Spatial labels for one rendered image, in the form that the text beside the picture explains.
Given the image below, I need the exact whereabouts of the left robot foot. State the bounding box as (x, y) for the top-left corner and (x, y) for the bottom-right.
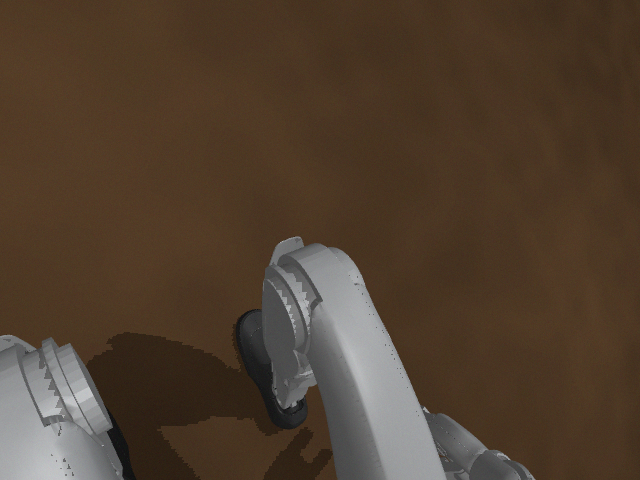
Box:
(105, 406), (137, 480)

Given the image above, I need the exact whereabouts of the right robot foot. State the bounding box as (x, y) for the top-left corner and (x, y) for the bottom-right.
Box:
(236, 309), (308, 429)

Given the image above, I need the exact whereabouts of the right robot arm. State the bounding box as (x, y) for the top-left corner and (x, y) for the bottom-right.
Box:
(469, 450), (536, 480)

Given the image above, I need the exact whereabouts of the right robot hand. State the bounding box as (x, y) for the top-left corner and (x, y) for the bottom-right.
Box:
(420, 405), (488, 480)

